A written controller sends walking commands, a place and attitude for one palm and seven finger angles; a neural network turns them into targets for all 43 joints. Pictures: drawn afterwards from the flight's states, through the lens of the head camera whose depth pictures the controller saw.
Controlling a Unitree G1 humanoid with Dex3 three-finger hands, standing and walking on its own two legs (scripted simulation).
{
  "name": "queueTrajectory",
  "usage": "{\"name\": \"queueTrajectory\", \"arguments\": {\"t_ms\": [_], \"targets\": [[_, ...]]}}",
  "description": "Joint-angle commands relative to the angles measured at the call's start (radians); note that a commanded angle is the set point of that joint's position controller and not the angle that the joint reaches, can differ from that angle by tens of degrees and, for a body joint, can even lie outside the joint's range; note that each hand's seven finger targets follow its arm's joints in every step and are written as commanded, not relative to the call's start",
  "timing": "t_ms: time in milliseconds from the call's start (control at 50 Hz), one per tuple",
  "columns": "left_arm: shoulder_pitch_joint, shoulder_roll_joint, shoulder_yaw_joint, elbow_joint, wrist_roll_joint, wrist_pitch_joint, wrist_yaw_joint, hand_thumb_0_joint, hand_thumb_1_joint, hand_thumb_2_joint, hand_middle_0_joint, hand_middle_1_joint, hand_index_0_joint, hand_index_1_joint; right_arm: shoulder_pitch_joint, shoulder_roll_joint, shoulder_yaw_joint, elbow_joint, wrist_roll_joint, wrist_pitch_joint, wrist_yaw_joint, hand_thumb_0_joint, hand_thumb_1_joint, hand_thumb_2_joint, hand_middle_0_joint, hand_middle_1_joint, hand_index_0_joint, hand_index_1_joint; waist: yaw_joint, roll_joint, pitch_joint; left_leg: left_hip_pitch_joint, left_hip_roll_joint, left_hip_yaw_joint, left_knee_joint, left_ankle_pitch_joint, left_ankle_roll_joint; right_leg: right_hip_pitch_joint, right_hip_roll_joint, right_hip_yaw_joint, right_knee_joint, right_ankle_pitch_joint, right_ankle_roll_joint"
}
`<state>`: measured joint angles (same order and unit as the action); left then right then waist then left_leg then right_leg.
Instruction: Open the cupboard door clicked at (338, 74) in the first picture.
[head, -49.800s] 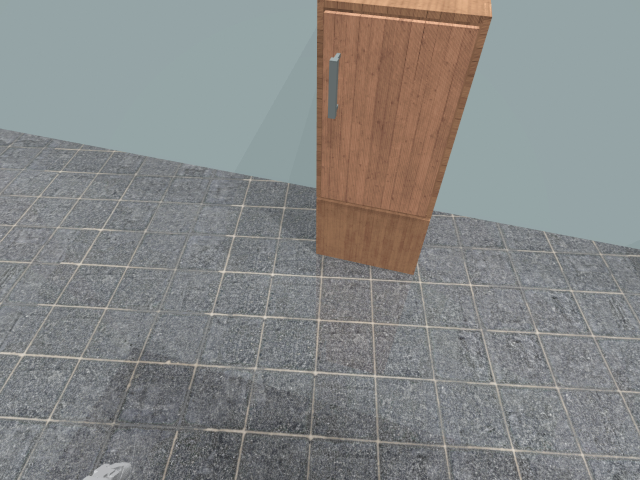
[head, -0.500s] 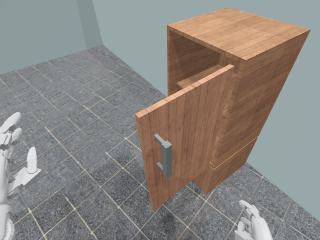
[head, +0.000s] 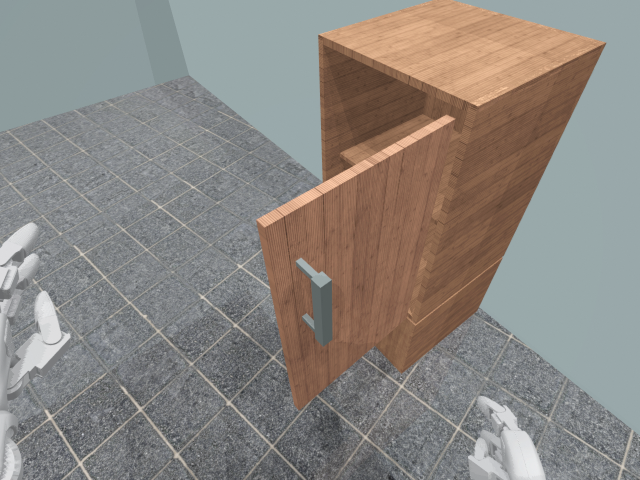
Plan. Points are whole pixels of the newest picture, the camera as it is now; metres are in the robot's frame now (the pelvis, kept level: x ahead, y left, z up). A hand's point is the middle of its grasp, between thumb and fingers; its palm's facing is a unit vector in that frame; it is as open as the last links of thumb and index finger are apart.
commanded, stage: step back with the hand held close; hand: left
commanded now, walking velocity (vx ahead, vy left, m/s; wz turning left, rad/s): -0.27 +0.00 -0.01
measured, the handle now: (314, 303) +0.37 +0.06 -0.01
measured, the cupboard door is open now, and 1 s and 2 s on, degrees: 93 93 93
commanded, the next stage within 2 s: stop stepping back and stand still in 1.26 s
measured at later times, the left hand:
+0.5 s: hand out of the picture +0.13 +0.29 +0.14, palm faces +0.42 -0.76 -0.50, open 7.4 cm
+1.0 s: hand out of the picture +0.03 +0.29 +0.15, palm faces +0.53 -0.68 -0.50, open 7.4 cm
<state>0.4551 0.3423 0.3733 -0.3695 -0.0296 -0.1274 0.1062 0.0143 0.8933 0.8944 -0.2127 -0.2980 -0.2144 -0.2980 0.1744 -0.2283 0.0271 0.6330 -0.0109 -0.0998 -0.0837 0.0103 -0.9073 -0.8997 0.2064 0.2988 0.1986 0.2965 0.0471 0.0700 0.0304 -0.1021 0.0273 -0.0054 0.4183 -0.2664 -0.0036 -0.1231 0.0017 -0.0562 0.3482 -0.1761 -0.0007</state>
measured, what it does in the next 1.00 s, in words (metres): shifts its weight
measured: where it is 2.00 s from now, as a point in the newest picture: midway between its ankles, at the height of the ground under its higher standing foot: outside the picture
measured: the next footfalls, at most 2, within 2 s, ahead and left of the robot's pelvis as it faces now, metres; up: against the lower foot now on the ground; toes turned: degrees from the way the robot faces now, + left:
right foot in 1.32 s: -0.26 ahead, -0.15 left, +0.00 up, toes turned +8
left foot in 1.50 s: -0.23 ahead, +0.11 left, +0.00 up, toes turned +5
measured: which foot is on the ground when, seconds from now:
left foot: down 0.00-1.00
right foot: down 0.00-1.00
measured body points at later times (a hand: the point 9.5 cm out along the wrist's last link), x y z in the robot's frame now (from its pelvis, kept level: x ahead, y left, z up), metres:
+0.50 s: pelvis -0.07 +0.02 -0.01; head -0.05 +0.03 +0.44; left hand +0.10 +0.33 +0.17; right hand +0.11 -0.21 -0.08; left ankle -0.02 +0.12 -0.74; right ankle +0.01 -0.12 -0.74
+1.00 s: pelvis -0.14 +0.01 -0.03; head -0.11 +0.03 +0.42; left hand +0.00 +0.33 +0.18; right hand +0.07 -0.21 -0.11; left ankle -0.03 +0.13 -0.73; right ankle +0.01 -0.11 -0.74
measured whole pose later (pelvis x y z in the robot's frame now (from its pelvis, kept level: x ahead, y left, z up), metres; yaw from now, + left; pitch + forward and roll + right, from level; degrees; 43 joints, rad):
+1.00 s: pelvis -0.14 +0.01 -0.03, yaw +7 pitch -2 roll +0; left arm 0.50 0.41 0.48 -0.55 0.01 -0.27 0.14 0.01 0.89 0.89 -0.21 -0.30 -0.22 -0.30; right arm 0.17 -0.23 -0.02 0.60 -0.01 -0.11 -0.07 0.01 -0.91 -0.90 0.21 0.30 0.20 0.30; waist 0.01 -0.02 0.10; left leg -0.52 -0.02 0.02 0.76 -0.44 0.02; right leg -0.48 0.02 0.08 0.61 -0.11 0.03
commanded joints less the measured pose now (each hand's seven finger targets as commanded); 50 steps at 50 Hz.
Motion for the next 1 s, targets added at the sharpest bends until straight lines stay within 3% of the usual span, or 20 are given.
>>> {"name": "queueTrajectory", "arguments": {"t_ms": [0, 60, 100, 140, 200, 300, 380, 400, 440, 560, 680, 740, 780, 840, 880, 900, 920, 940, 960, 980], "targets": [[0.021, 0.203, 0.116, -0.233, -0.003, -0.090, 0.018, 0.000, 0.900, 0.900, -0.200, -0.300, -0.200, -0.300, -0.114, -0.118, -0.054, -0.177, -0.002, -0.021, -0.011, 0.000, -0.900, -0.900, 0.200, 0.300, 0.200, 0.300, -0.030, -0.012, -0.116, -0.053, 0.002, 0.005, -0.006, 0.279, 0.029, -0.001, -0.079, 0.073, -0.027, 0.265, -0.015], [0.073, 0.218, 0.133, -0.281, -0.009, -0.088, 0.026, 0.000, 0.900, 0.900, -0.200, -0.300, -0.200, -0.300, -0.101, -0.124, -0.065, -0.199, 0.003, -0.002, -0.012, 0.000, -0.900, -0.900, 0.200, 0.300, 0.200, 0.300, -0.031, -0.012, -0.215, -0.044, 0.015, 0.004, 0.007, 0.403, 0.022, 0.046, -0.069, 0.055, 0.032, 0.370, -0.006], [0.108, 0.235, 0.158, -0.291, -0.014, -0.086, 0.032, 0.000, 0.900, 0.900, -0.200, -0.300, -0.200, -0.300, -0.107, -0.115, -0.069, -0.208, 0.006, 0.010, -0.017, 0.000, -0.900, -0.900, 0.200, 0.300, 0.200, 0.300, -0.028, -0.039, -0.237, -0.048, 0.023, -0.003, 0.009, 0.451, 0.019, 0.058, -0.067, 0.048, 0.061, 0.418, -0.004], [0.117, 0.249, 0.174, -0.302, -0.018, -0.085, 0.036, 0.000, 0.900, 0.900, -0.200, -0.300, -0.200, -0.300, -0.111, -0.113, -0.075, -0.219, 0.011, 0.021, -0.020, 0.000, -0.900, -0.900, 0.200, 0.300, 0.200, 0.300, -0.028, -0.067, -0.239, -0.070, 0.025, -0.005, 0.014, 0.440, 0.019, 0.047, -0.065, 0.050, 0.073, 0.419, 0.000], [0.121, 0.255, 0.179, -0.320, -0.017, -0.087, 0.043, 0.000, 0.900, 0.900, -0.200, -0.300, -0.200, -0.300, -0.111, -0.117, -0.079, -0.226, 0.013, 0.030, -0.024, 0.000, -0.900, -0.900, 0.200, 0.300, 0.200, 0.300, -0.029, -0.034, -0.221, -0.106, 0.030, -0.014, 0.009, 0.419, 0.019, 0.037, -0.063, 0.055, 0.089, 0.400, -0.001], [0.098, 0.246, 0.166, -0.316, -0.009, -0.094, 0.051, 0.000, 0.900, 0.900, -0.200, -0.300, -0.200, -0.300, -0.110, -0.125, -0.077, -0.227, 0.014, 0.027, -0.025, 0.000, -0.900, -0.900, 0.200, 0.300, 0.200, 0.300, -0.030, -0.007, -0.147, -0.232, 0.048, -0.042, -0.042, 0.216, 0.039, 0.012, -0.041, 0.060, 0.095, 0.192, 0.007], [0.083, 0.246, 0.176, -0.300, 0.011, -0.109, 0.057, 0.000, 0.900, 0.900, -0.200, -0.300, -0.200, -0.300, -0.105, -0.140, -0.078, -0.229, 0.010, 0.017, -0.024, 0.000, -0.900, -0.900, 0.200, 0.300, 0.200, 0.300, -0.031, 0.014, -0.087, -0.436, 0.063, -0.072, -0.099, -0.120, 0.072, 0.070, -0.035, 0.084, 0.125, 0.050, 0.009], [0.073, 0.235, 0.164, -0.309, 0.014, -0.113, 0.058, 0.000, 0.900, 0.900, -0.200, -0.300, -0.200, -0.300, -0.099, -0.136, -0.074, -0.235, 0.012, 0.013, -0.023, 0.000, -0.900, -0.900, 0.200, 0.300, 0.200, 0.300, -0.035, -0.004, -0.073, -0.474, 0.061, -0.075, -0.100, -0.195, 0.076, 0.071, -0.038, 0.093, 0.125, 0.010, 0.008], [0.057, 0.238, 0.170, -0.322, 0.024, -0.126, 0.061, 0.000, 0.900, 0.900, -0.200, -0.300, -0.200, -0.300, -0.089, -0.144, -0.076, -0.237, 0.012, 0.003, -0.021, 0.000, -0.900, -0.900, 0.200, 0.300, 0.200, 0.300, -0.039, 0.001, -0.065, -0.522, 0.060, -0.081, -0.087, -0.293, 0.087, 0.062, -0.040, 0.109, 0.122, -0.058, 0.007], [0.015, 0.245, 0.183, -0.360, 0.041, -0.155, 0.072, 0.000, 0.900, 0.900, -0.200, -0.300, -0.200, -0.300, -0.068, -0.147, -0.077, -0.231, 0.006, -0.030, -0.020, 0.000, -0.900, -0.900, 0.200, 0.300, 0.200, 0.300, -0.044, 0.024, -0.064, -0.574, 0.064, -0.105, -0.062, -0.397, 0.095, 0.032, -0.030, 0.128, 0.141, -0.171, 0.004], [0.058, 0.267, 0.218, -0.363, 0.033, -0.180, 0.076, 0.000, 0.900, 0.900, -0.200, -0.300, -0.200, -0.300, -0.060, -0.140, -0.081, -0.209, 0.003, -0.061, -0.022, 0.000, -0.900, -0.900, 0.200, 0.300, 0.200, 0.300, -0.044, 0.021, -0.103, -0.525, 0.056, -0.114, -0.043, -0.336, 0.084, 0.009, -0.016, 0.148, 0.164, -0.052, -0.003], [0.017, 0.241, 0.209, -0.352, 0.048, -0.190, 0.070, 0.000, 0.900, 0.900, -0.200, -0.300, -0.200, -0.300, -0.059, -0.153, -0.085, -0.210, 0.002, -0.068, -0.019, 0.000, -0.900, -0.900, 0.200, 0.300, 0.200, 0.300, -0.043, 0.062, -0.055, -0.715, 0.106, -0.150, -0.102, -0.520, 0.114, 0.088, 0.021, 0.147, 0.270, -0.139, 0.009], [-0.016, 0.246, 0.213, -0.335, 0.052, -0.190, 0.069, 0.000, 0.900, 0.900, -0.200, -0.300, -0.200, -0.300, -0.073, -0.151, -0.087, -0.204, 0.003, -0.073, -0.022, 0.000, -0.900, -0.900, 0.200, 0.300, 0.200, 0.300, -0.040, 0.069, -0.033, -0.759, 0.126, -0.171, -0.130, -0.525, 0.122, 0.102, 0.045, 0.135, 0.333, -0.087, 0.014], [0.006, 0.268, 0.226, -0.339, 0.037, -0.193, 0.063, 0.000, 0.900, 0.900, -0.200, -0.300, -0.200, -0.300, -0.067, -0.131, -0.089, -0.200, 0.006, -0.086, -0.017, 0.000, -0.900, -0.900, 0.200, 0.300, 0.200, 0.300, -0.042, -0.032, -0.089, -0.589, 0.063, -0.103, 0.007, -0.340, 0.093, -0.007, 0.003, 0.216, 0.260, 0.068, -0.010], [0.036, 0.293, 0.259, -0.328, 0.039, -0.203, 0.058, 0.000, 0.900, 0.900, -0.200, -0.300, -0.200, -0.300, -0.075, -0.141, -0.104, -0.199, -0.002, -0.086, -0.013, 0.000, -0.900, -0.900, 0.200, 0.300, 0.200, 0.300, -0.044, -0.049, -0.082, -0.544, 0.021, -0.053, 0.121, -0.412, 0.084, -0.108, -0.049, 0.324, 0.145, -0.073, -0.033], [0.040, 0.272, 0.243, -0.334, 0.038, -0.203, 0.056, 0.000, 0.900, 0.900, -0.200, -0.300, -0.200, -0.300, -0.058, -0.129, -0.103, -0.194, 0.002, -0.081, -0.007, 0.000, -0.900, -0.900, 0.200, 0.300, 0.200, 0.300, -0.045, -0.112, -0.071, -0.504, 0.005, -0.031, 0.207, -0.435, 0.071, -0.192, -0.088, 0.370, 0.085, -0.196, -0.050], [0.028, 0.278, 0.235, -0.350, 0.032, -0.198, 0.058, 0.000, 0.900, 0.900, -0.200, -0.300, -0.200, -0.300, -0.042, -0.123, -0.104, -0.183, 0.004, -0.072, 0.000, 0.000, -0.900, -0.900, 0.200, 0.300, 0.200, 0.300, -0.050, -0.185, -0.072, -0.403, -0.024, -0.010, 0.313, -0.373, 0.044, -0.318, -0.138, 0.415, -0.001, -0.283, -0.079], [0.007, 0.283, 0.218, -0.364, 0.019, -0.192, 0.060, 0.000, 0.900, 0.900, -0.200, -0.300, -0.200, -0.300, -0.034, -0.107, -0.098, -0.169, 0.003, -0.059, 0.009, 0.000, -0.900, -0.900, 0.200, 0.300, 0.200, 0.300, -0.057, -0.277, -0.091, -0.245, -0.052, 0.010, 0.411, -0.271, 0.014, -0.464, -0.195, 0.425, -0.086, -0.350, -0.103], [-0.008, 0.284, 0.207, -0.374, 0.012, -0.188, 0.061, 0.000, 0.900, 0.900, -0.200, -0.300, -0.200, -0.300, -0.034, -0.098, -0.093, -0.157, 0.001, -0.048, 0.015, 0.000, -0.900, -0.900, 0.200, 0.300, 0.200, 0.300, -0.068, -0.298, -0.107, -0.140, -0.057, 0.024, 0.429, -0.204, 0.005, -0.532, -0.209, 0.387, -0.106, -0.336, -0.104], [-0.033, 0.283, 0.199, -0.403, 0.010, -0.191, 0.062, 0.000, 0.900, 0.900, -0.200, -0.300, -0.200, -0.300, -0.036, -0.103, -0.093, -0.152, 0.001, -0.046, 0.014, 0.000, -0.900, -0.900, 0.200, 0.300, 0.200, 0.300, -0.078, -0.252, -0.115, -0.081, -0.053, 0.016, 0.364, -0.184, 0.008, -0.563, -0.179, 0.334, -0.077, -0.305, -0.084]]}}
